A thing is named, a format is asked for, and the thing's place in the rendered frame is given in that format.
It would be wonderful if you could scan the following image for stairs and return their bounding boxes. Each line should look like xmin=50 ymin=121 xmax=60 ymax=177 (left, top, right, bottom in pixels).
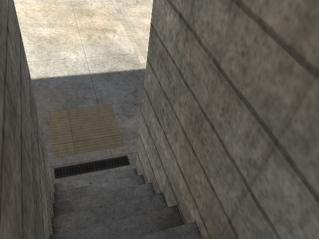
xmin=50 ymin=168 xmax=203 ymax=239

